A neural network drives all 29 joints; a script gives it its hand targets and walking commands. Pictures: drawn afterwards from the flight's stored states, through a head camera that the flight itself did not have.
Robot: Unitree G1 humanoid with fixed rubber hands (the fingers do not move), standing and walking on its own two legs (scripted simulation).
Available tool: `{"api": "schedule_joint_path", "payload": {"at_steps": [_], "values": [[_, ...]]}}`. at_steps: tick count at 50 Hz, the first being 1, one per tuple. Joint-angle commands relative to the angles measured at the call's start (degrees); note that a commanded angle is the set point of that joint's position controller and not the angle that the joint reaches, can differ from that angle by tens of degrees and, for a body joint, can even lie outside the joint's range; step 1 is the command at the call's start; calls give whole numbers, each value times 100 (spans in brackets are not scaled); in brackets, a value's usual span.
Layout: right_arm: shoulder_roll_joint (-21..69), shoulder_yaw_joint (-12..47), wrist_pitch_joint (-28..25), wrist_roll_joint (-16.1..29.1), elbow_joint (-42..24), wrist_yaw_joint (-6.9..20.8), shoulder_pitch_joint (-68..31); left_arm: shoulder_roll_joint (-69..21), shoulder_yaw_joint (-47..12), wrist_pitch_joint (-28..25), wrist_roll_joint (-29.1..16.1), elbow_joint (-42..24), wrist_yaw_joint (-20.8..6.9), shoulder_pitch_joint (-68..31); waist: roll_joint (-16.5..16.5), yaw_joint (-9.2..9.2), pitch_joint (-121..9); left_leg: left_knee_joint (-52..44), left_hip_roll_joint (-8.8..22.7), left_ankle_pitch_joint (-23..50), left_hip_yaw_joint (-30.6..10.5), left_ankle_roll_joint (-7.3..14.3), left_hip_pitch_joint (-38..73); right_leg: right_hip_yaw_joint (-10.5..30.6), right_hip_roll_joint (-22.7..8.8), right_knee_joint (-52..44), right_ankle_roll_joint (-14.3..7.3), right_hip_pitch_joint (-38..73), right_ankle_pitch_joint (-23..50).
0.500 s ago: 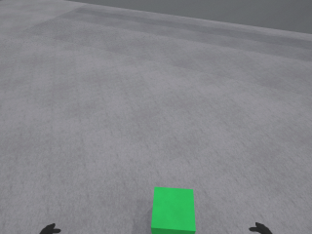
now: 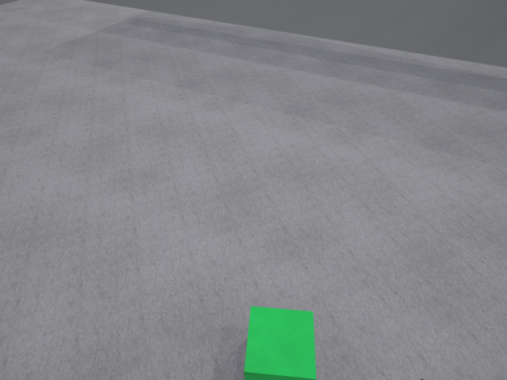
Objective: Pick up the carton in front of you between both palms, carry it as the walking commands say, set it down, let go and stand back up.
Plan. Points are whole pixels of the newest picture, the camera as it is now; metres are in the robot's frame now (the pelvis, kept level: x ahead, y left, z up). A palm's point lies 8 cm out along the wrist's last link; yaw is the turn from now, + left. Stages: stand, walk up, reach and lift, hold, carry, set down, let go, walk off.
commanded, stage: stand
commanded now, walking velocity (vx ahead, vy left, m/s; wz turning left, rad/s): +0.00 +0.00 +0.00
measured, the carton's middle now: (278, 353) +0.40 -0.08 -0.65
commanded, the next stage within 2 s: none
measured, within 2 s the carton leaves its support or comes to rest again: neither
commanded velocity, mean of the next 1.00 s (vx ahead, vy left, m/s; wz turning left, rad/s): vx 0.00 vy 0.00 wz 0.00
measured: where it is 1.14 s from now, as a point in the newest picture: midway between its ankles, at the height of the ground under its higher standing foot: outside the picture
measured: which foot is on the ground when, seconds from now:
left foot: down 0.00-1.00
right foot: down 0.00-1.00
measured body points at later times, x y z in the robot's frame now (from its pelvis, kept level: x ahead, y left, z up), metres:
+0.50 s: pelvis -0.01 +0.00 +0.00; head -0.01 -0.01 +0.45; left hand +0.08 +0.32 -0.11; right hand +0.07 -0.31 -0.12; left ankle -0.05 +0.11 -0.74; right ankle +0.00 -0.12 -0.74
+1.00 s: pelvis -0.02 -0.01 +0.00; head -0.02 -0.02 +0.45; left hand +0.07 +0.31 -0.11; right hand +0.07 -0.32 -0.12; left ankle -0.05 +0.12 -0.74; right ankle +0.00 -0.12 -0.74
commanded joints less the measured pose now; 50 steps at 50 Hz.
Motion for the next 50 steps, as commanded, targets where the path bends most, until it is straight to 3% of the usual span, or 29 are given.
{"api": "schedule_joint_path", "payload": {"at_steps": [1, 3, 4, 5, 6, 12, 13, 15, 16, 19, 20, 21, 22, 23, 24, 27, 29, 30, 31, 32, 34, 38, 40, 42, 44, 45, 47, 48, 50], "values": [[-841, -153, -91, 3, -161, -43, 22, 815, 112, -76, -29, -234, -17, -353, -76, -59, 80, -470, 686, 1446, -521, -20, -499, 522, -610, -205, -140, 284, 1162], [-862, -189, -92, 38, -95, 24, -95, 1144, 166, -86, -33, -79, -1, -257, -236, 40, -92, -401, 605, 1354, -482, -39, -382, 513, -620, -289, -107, 356, 1142], [-990, -173, -67, 37, -33, 39, 3, 1054, 140, -135, -26, -92, 13, 35, 38, 70, -14, -361, 585, 1195, -424, 29, -253, 715, -730, -408, -146, 269, 1135], [-885, -182, -75, 47, -79, 28, -176, 992, 87, -101, -20, -110, 22, -441, -333, -105, -164, -437, 616, 1395, -464, 9, -394, 527, -682, -368, -67, 577, 1418], [-938, -151, -100, 39, -26, -2, -23, 1039, 143, -98, -10, -112, 24, -240, -159, 8, 75, -478, 597, 1312, -439, -13, -360, 683, -685, -428, -157, 324, 1306], [-846, -54, -94, 63, 125, -45, -38, 1092, 141, -75, -34, 20, -1, -252, 139, -21, 78, -504, 617, 990, -498, -33, -555, 684, -639, -477, -116, 474, 1082], [-832, -83, -88, 24, 156, -34, 1, 1109, 143, -55, -52, 60, 8, -432, -420, -24, -4, -518, 625, 936, -502, -23, -414, 597, -602, -469, -79, 305, 866], [-931, -52, -93, 96, 290, -33, -52, 858, 47, -84, -60, 47, -49, -358, -256, -39, 0, -524, 710, 1240, -452, -44, -516, 596, -639, -419, -204, 379, 1082], [-1013, -85, -80, 2, 239, -9, -94, 1076, 101, -126, -45, 99, -17, -179, 212, 47, -52, -484, 570, 1297, -383, -85, -307, 640, -607, -390, -207, 352, 1185], [-1021, -91, -76, 49, 215, 10, -48, 974, -1, -35, -63, 176, 5, -304, -167, -83, 32, -522, 684, 1360, -484, -78, -645, 547, -619, -396, -99, 520, 1260], [-910, -65, -70, 43, 242, 10, 16, 1219, 154, -88, -76, 205, 25, -170, -180, -21, -1, -581, 583, 1197, -419, -21, -320, 710, -638, -376, -139, 438, 1134], [-1081, -46, -86, 71, 238, 18, -148, 1170, 65, -33, -95, 208, 8, -304, 141, -49, 269, -490, 689, 1595, -457, -106, -542, 649, -618, -450, -171, 375, 1351], [-1017, -43, -121, 82, 317, -1, -29, 1307, 124, -78, -67, 173, 4, -451, -426, -50, -15, -647, 606, 1248, -522, -38, -378, 645, -662, -400, -146, 488, 1181], [-1030, -17, -120, 78, 318, 10, -9, 1109, 42, -48, -81, 246, -3, -429, -52, -109, -267, -542, 653, 1487, -514, -18, -155, 569, -644, -355, -132, 474, 1195], [-1041, -36, -111, 29, 295, 9, -46, 1027, 49, -79, -80, 224, -11, -297, -187, -16, 6, -573, 651, 1487, -514, 5, -362, 640, -627, -378, -129, 504, 1075], [-1014, -14, -67, 81, 423, 22, -141, 1270, 86, -92, -127, 287, 23, -289, -13, 66, 108, -576, 616, 1339, -468, -4, -444, 750, -704, -364, -164, 439, 1196], [-993, 17, -41, 53, 479, 14, -92, 1315, 81, -69, -124, 295, 11, -459, -479, -9, 321, -634, 631, 720, -482, -13, -401, 793, -696, -616, -128, 190, 684], [-1060, -7, -66, 52, 522, 18, -156, 1284, 76, -75, -122, 313, 3, -290, -121, -42, 249, -656, 622, 711, -522, -31, -391, 730, -580, -621, -86, 146, 556], [-1020, 8, -79, 65, 443, -1, -225, 1227, 25, -59, -91, 386, -12, -389, -250, -76, 257, -554, 655, 712, -465, 6, -464, 796, -675, -649, -106, 207, 579], [-1038, -47, -71, 64, 432, 32, -265, 1154, 78, -83, -49, 375, -9, -377, 68, -53, 58, -528, 577, 587, -438, -31, -395, 819, -639, -702, -151, 380, 593], [-948, -8, -58, 28, 533, 13, -197, 1149, 105, -83, -66, 383, -2, -451, -185, -14, 26, -614, 608, 804, -496, -17, -521, 761, -675, -518, -175, 595, 882], [-1015, -42, -70, 111, 518, 38, -263, 1191, 55, -72, -69, 413, -23, -403, -110, -8, 134, -577, 651, 1259, -349, -48, -446, 771, -689, -568, -174, 462, 1309], [-1095, -27, -51, 46, 568, 16, -199, 1398, 136, -89, -103, 444, -38, -396, -339, 86, 292, -673, 609, 795, -440, 32, -429, 900, -707, -715, -186, 257, 574], [-1030, -21, -77, 61, 568, 65, -304, 1198, 13, -98, -109, 426, -38, -396, 55, -26, 59, -611, 648, 805, -484, -13, -192, 746, -643, -601, -170, 183, 599], [-1236, -57, -77, 46, 591, 59, -388, 1169, 43, -106, -165, 490, -44, -497, -133, 32, 249, -656, 736, 1016, -501, -39, -448, 716, -650, -599, -198, 197, 906], [-969, 8, -73, 102, 663, 73, -269, 1123, -20, -144, -131, 513, -36, -360, 115, 2, -306, -681, 766, 993, -574, -22, -156, 732, -633, -506, -176, 448, 927], [-1008, -21, -67, 128, 627, 24, -350, 1216, 5, -144, -156, 468, -44, -437, -220, -16, 29, -718, 783, 1152, -529, 14, -326, 719, -628, -551, -185, 328, 1012], [-1115, -26, -92, 53, 660, 47, -382, 1202, 4, -121, -78, 567, -37, -430, 16, 0, 52, -653, 702, 1083, -442, -17, -293, 695, -658, -597, -223, 257, 1077], [-1115, 35, -98, 103, 666, 53, -393, 1314, 30, -86, -99, 610, -42, -386, -64, -23, 245, -676, 713, 932, -486, -25, -402, 798, -652, -582, -208, 196, 808]]}}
